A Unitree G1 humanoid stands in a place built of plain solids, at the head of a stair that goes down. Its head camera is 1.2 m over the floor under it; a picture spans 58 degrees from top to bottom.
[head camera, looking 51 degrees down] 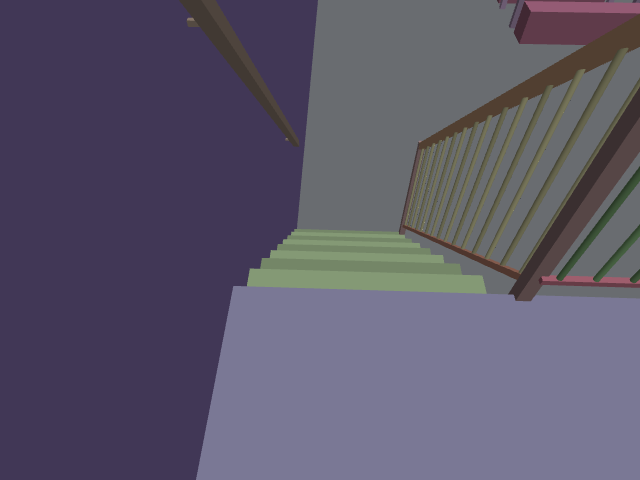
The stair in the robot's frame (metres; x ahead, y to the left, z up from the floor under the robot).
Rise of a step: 0.21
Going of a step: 0.21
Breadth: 0.91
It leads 2 degrees to the right of straight ahead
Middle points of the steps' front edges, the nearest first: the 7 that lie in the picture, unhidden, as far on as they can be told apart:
0.76 -0.17 0.00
0.97 -0.18 -0.20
1.18 -0.19 -0.41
1.39 -0.19 -0.62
1.60 -0.20 -0.83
1.81 -0.21 -1.04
2.02 -0.22 -1.26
